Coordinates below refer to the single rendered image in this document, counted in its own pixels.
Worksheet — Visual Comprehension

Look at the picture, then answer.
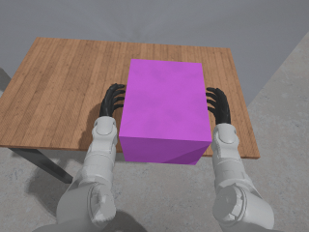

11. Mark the right robot hand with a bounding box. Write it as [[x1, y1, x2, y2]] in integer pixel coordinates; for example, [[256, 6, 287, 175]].
[[206, 87, 232, 125]]

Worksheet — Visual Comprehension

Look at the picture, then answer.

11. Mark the carton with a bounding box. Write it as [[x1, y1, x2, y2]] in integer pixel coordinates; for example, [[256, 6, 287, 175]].
[[119, 59, 212, 165]]

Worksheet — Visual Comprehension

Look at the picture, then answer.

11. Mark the robot right upper arm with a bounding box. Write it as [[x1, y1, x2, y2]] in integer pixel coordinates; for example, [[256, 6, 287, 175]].
[[211, 185, 285, 232]]

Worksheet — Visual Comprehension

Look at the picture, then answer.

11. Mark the robot left upper arm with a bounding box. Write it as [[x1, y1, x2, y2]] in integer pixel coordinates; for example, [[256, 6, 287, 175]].
[[32, 183, 117, 232]]

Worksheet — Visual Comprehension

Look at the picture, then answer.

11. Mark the right robot forearm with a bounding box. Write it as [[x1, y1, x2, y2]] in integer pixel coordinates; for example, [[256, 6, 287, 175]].
[[211, 123, 264, 200]]

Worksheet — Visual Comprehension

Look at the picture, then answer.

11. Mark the table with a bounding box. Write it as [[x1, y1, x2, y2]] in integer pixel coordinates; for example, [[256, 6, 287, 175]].
[[0, 37, 261, 184]]

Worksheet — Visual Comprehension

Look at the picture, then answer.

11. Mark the left robot hand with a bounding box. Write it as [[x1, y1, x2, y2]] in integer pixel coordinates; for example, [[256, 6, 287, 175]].
[[99, 83, 126, 117]]

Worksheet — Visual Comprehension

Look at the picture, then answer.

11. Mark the left robot forearm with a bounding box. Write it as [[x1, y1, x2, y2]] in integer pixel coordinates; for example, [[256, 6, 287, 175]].
[[56, 116, 118, 221]]

